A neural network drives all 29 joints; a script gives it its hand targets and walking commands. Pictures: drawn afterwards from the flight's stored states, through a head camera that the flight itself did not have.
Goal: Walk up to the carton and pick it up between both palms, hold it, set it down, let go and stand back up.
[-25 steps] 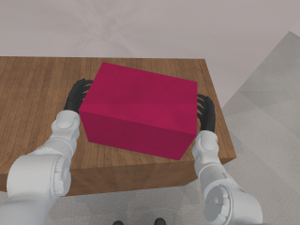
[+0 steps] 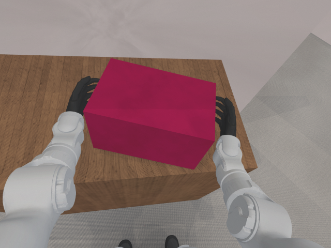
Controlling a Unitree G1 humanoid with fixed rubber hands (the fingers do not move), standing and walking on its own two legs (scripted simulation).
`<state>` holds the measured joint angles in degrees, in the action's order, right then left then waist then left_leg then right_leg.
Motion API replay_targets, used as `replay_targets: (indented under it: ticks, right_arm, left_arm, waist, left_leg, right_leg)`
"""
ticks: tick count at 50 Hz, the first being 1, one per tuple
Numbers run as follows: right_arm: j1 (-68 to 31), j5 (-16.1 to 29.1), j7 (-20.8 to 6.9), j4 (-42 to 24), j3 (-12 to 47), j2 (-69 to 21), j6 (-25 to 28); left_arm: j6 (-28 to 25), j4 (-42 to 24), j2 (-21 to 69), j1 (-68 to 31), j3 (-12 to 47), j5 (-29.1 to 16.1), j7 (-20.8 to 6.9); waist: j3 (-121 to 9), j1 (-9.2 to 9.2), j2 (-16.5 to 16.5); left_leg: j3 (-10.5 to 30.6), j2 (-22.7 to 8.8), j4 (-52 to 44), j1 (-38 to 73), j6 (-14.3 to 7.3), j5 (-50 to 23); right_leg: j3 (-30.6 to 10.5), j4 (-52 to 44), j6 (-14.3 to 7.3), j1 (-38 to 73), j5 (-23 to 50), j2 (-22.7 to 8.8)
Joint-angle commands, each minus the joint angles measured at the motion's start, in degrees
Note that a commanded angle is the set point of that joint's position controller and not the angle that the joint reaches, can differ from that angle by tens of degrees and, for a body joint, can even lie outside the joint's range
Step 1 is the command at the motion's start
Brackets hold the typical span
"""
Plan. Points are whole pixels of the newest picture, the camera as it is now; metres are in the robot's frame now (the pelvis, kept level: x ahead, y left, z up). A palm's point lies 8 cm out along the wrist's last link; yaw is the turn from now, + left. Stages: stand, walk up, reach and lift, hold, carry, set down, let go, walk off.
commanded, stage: set down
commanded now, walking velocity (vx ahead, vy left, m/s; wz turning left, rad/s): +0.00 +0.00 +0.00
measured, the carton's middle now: (153, 115) +0.45 -0.01 -0.02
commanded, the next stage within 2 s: none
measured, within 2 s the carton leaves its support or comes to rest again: rests again in 0.26 s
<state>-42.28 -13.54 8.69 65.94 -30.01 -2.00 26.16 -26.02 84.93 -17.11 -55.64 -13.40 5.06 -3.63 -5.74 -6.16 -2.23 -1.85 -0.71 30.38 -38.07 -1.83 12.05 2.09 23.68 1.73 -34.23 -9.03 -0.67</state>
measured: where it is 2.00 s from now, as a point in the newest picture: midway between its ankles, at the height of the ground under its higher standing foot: outside the picture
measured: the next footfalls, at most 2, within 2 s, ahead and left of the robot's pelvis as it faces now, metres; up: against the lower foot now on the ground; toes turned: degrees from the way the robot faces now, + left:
none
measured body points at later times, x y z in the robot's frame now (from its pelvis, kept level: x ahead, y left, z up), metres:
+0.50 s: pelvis +0.01 +0.01 -0.01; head +0.11 +0.04 +0.43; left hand +0.47 +0.18 +0.01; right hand +0.40 -0.19 +0.01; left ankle +0.01 +0.09 -0.73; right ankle +0.00 -0.14 -0.73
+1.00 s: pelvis +0.00 +0.00 -0.02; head +0.07 +0.03 +0.42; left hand +0.46 +0.22 +0.03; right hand +0.40 -0.21 +0.02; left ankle +0.01 +0.09 -0.73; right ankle +0.00 -0.14 -0.73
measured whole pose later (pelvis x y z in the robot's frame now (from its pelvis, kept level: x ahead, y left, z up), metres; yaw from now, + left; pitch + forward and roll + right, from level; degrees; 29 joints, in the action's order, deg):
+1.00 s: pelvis +0.00 +0.00 -0.02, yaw +0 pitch +18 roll -4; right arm -43.8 15.6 10.0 67.5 -3.2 8.0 17.0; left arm -15.6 76.3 -23.2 -51.4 5.5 -15.9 -4.3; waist -9.3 -6.2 1.6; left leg 0.0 -1.9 44.2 -43.2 -1.8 18.9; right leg 3.6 35.9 1.8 -38.2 -15.5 0.3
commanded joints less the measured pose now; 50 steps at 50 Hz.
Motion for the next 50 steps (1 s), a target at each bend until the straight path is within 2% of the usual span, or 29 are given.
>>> replay_targets:
  ticks: [1,4,7,13,18,23,24,25,27,28,29,35,36,39,41,43,44,45,47,48,50]
  right_arm:
    - [-25.2,-0.4,-3.6,-4.4,9.5,-3.2,0.4]
    - [-25.4,3.2,-2.5,-5.0,11.2,-3.0,-0.7]
    - [-25.3,5.2,-2.1,-5.6,12.5,-2.8,-1.3]
    - [-25.2,5.4,-2.2,-6.5,11.9,-0.7,-1.3]
    - [-25.5,5.3,-2.2,-6.0,11.6,-1.6,-1.7]
    - [-24.8,6.0,-2.3,-7.3,11.7,0.3,-1.9]
    - [-24.8,6.2,-2.3,-6.8,11.8,0.1,-2.0]
    - [-24.8,6.7,-2.2,-8.3,12.2,0.6,-2.0]
    - [-24.7,7.4,-1.9,-7.3,12.6,1.7,-2.4]
    - [-24.7,8.1,-1.7,-8.2,12.6,3.4,-2.4]
    - [-24.6,9.3,-1.6,-7.2,13.2,4.3,-2.7]
    - [-24.5,15.4,-0.4,-7.2,16.1,10.8,-3.4]
    - [-25.1,16.2,-0.2,-5.8,16.9,10.5,-3.7]
    - [-25.5,19.2,0.4,-6.5,18.5,14.7,-3.9]
    - [-26.1,21.4,0.8,-5.1,20.2,15.2,-4.4]
    - [-24.2,24.7,1.3,-5.4,22.3,19.7,-4.5]
    - [-24.6,26.7,1.3,-4.7,24.1,19.1,-4.9]
    - [-26.6,27.5,1.5,-5.2,24.3,18.9,-5.3]
    - [-24.9,29.3,1.5,-8.3,26.3,19.7,-5.9]
    - [-25.3,30.1,1.5,-8.0,27.1,20.0,-6.6]
    - [-24.8,30.6,1.4,-10.8,27.9,19.3,-7.7]
  left_arm:
    - [-1.8,-9.5,5.4,-30.1,3.4,0.6,-0.6]
    - [-0.9,-10.4,4.2,-30.0,4.6,-1.4,0.2]
    - [-0.3,-11.4,4.0,-28.4,4.7,-1.8,0.1]
    - [0.4,-14.0,3.2,-27.1,4.5,-1.3,0.0]
    - [0.8,-14.0,3.5,-27.1,4.2,-1.1,-0.2]
    - [1.4,-17.4,2.4,-25.9,4.3,-1.1,-0.1]
    - [1.6,-16.1,2.3,-25.6,4.0,-1.2,0.0]
    - [1.6,-18.4,1.7,-25.8,4.4,-1.8,0.1]
    - [2.1,-16.8,0.5,-25.5,4.4,-2.3,0.1]
    - [2.1,-18.8,-0.9,-26.1,4.8,-3.0,0.4]
    - [2.4,-17.3,-1.8,-25.8,5.1,-3.7,0.5]
    - [3.6,-17.5,-7.8,-24.8,8.2,-9.2,1.0]
    - [3.8,-15.5,-7.5,-25.0,9.2,-10.0,0.9]
    - [4.4,-16.3,-10.9,-25.2,11.5,-13.1,1.0]
    - [4.8,-13.8,-12.0,-25.8,13.4,-15.4,0.8]
    - [5.9,-14.1,-14.6,-22.9,14.9,-17.4,0.7]
    - [6.5,-14.1,-14.5,-23.2,16.0,-18.4,0.4]
    - [6.9,-14.3,-14.7,-25.2,17.0,-19.7,0.2]
    - [7.6,-17.7,-15.4,-23.4,18.0,-21.0,-0.3]
    - [8.4,-17.2,-15.6,-23.4,18.5,-21.7,-0.7]
    - [9.3,-19.8,-16.1,-23.4,19.1,-22.8,-1.4]
  waist:
    - [-43.0,0.05,11.5]
    - [-44.1,0.25,11.0]
    - [-45.0,0.83,11.3]
    - [-45.4,1.13,12.0]
    - [-44.1,1.06,11.7]
    - [-46.8,1.2,12.5]
    - [-45.2,1.2,11.8]
    - [-47.9,1.3,11.8]
    - [-46.3,1.06,11.3]
    - [-48.1,1.04,12.1]
    - [-47.1,1.0,11.7]
    - [-48.4,0.53,11.4]
    - [-46.7,0.3,11.2]
    - [-48.5,0.03,11.8]
    - [-46.6,-0.39,11.3]
    - [-47.7,-0.42,11.8]
    - [-46.5,-0.27,12.4]
    - [-45.3,-1.11,12.6]
    - [-47.1,-0.8,12.8]
    - [-45.8,-1.11,12.9]
    - [-45.3,-1.07,12.8]
  left_leg:
    - [-1.2,-1.3,1.1,28.4,7.1,-26.7]
    - [-1.0,-1.0,2.2,27.2,6.9,-27.0]
    - [-1.0,-0.8,3.8,27.7,7.0,-31.5]
    - [-0.6,-0.9,5.2,30.1,7.9,-36.1]
    - [-0.6,-0.7,5.7,28.8,7.7,-34.7]
    - [-0.3,-0.6,6.1,30.9,8.0,-37.5]
    - [-0.2,-0.6,6.2,29.8,7.9,-36.8]
    - [-0.2,-0.5,6.5,30.5,7.7,-37.9]
    - [-0.2,-0.3,6.5,29.0,7.6,-36.9]
    - [-0.1,-0.3,6.8,29.6,7.8,-37.8]
    - [0.0,-0.3,7.0,29.1,7.8,-37.5]
    - [1.0,-0.1,9.1,27.4,7.8,-37.0]
    - [1.3,-0.1,9.7,26.8,7.6,-36.5]
    - [1.6,-0.2,10.9,26.9,7.9,-36.4]
    - [2.0,-0.2,11.5,25.1,7.6,-34.3]
    - [2.5,-0.1,12.3,25.9,7.7,-35.3]
    - [2.8,-0.1,12.6,26.2,7.7,-35.6]
    - [2.9,-0.2,12.8,25.7,7.8,-34.5]
    - [3.2,-0.1,13.1,27.3,7.6,-35.1]
    - [3.4,-0.1,13.0,27.6,7.6,-35.4]
    - [3.5,-0.2,12.4,27.5,7.3,-33.4]
  right_leg:
    - [3.6,0.4,-2.4,11.2,13.4,1.7]
    - [3.3,1.3,-2.2,10.7,13.8,2.0]
    - [3.2,2.2,-2.0,11.1,16.1,2.1]
    - [3.4,2.7,-1.9,10.1,16.7,2.6]
    - [3.4,3.0,-1.7,9.0,15.1,2.6]
    - [3.3,3.5,-1.6,10.2,16.6,2.9]
    - [3.3,3.6,-1.5,9.5,15.8,2.9]
    - [3.2,4.0,-1.4,10.8,17.3,3.0]
    - [3.0,4.3,-1.2,11.0,17.3,3.1]
    - [2.8,4.8,-1.2,11.5,18.6,3.2]
    - [2.7,4.9,-1.2,10.8,18.2,3.3]
    - [2.4,7.5,-1.3,10.4,19.8,3.8]
    - [2.5,7.7,-1.3,9.2,18.6,3.9]
    - [2.8,8.9,-1.6,7.8,18.5,4.0]
    - [2.7,9.7,-1.6,6.5,17.1,4.0]
    - [2.8,10.6,-1.8,7.3,19.5,4.3]
    - [2.8,10.8,-1.8,6.6,18.9,4.4]
    - [3.3,10.8,-1.9,4.9,17.5,4.3]
    - [3.5,10.9,-1.9,5.1,18.0,4.4]
    - [3.7,10.8,-2.0,4.5,17.3,4.4]
    - [3.9,10.4,-2.1,4.2,15.8,4.2]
